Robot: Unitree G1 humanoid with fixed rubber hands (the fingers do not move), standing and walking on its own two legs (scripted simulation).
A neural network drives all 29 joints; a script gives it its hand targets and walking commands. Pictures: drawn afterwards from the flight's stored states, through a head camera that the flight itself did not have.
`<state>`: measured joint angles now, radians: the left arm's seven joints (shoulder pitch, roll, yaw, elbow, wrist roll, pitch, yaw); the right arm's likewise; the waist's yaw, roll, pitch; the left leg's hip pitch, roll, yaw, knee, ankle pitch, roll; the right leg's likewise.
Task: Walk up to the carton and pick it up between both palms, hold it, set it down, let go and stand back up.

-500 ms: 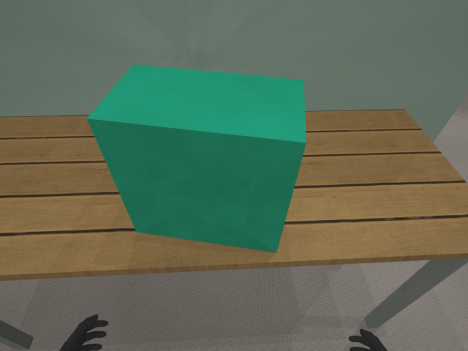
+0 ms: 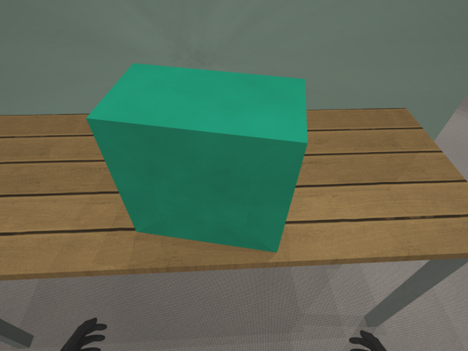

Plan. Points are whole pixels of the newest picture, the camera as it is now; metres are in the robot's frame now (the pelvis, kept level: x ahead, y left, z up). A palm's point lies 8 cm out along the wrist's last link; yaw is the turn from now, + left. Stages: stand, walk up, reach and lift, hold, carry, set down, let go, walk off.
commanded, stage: stand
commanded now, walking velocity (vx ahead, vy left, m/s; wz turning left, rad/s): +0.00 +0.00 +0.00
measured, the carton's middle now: (210, 164) +0.44 +0.06 +0.08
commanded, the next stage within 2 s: walk up in 1.40 s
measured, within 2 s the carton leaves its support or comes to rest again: neither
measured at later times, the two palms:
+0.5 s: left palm out of the picture +0.13 +0.28 -0.08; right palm out of the picture +0.13 -0.25 -0.10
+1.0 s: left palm out of the picture +0.13 +0.28 -0.08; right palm out of the picture +0.13 -0.25 -0.10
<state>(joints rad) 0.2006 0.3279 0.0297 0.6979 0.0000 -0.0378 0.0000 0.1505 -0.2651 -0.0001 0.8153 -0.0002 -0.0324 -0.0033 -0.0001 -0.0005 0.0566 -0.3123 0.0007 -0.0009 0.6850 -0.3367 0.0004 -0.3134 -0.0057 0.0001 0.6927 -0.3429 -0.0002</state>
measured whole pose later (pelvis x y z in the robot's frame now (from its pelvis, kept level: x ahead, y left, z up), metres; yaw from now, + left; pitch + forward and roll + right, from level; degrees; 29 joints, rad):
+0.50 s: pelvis +0.00 +0.00 +0.00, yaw +0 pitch -2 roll +0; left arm 0.20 0.33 0.03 0.71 0.00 -0.04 0.00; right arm 0.14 -0.27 0.00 0.83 0.00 -0.03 0.00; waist 0.00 0.00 0.06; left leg -0.30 0.00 0.00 0.67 -0.33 0.00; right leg -0.30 -0.01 0.00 0.67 -0.33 0.00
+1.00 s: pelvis +0.00 +0.00 +0.00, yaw +0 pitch -2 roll +0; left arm 0.20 0.33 0.02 0.72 0.00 -0.04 0.00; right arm 0.14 -0.27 0.00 0.85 0.00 -0.03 0.00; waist 0.00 0.00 0.06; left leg -0.28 0.00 0.00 0.64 -0.32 0.00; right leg -0.28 -0.01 0.00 0.65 -0.33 0.00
